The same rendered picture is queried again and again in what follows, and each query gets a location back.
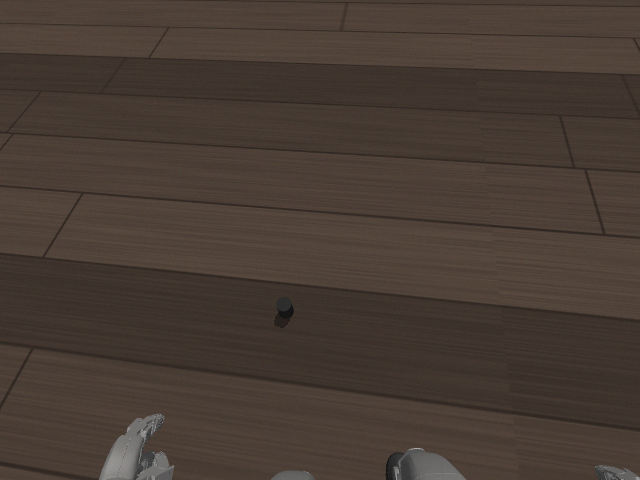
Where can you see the right robot foot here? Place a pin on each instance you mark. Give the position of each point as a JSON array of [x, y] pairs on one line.
[[392, 461]]

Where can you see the tin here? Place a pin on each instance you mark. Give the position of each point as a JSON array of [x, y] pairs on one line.
[[284, 307]]

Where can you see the left robot hand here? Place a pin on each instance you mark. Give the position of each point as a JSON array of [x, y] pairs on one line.
[[126, 458]]

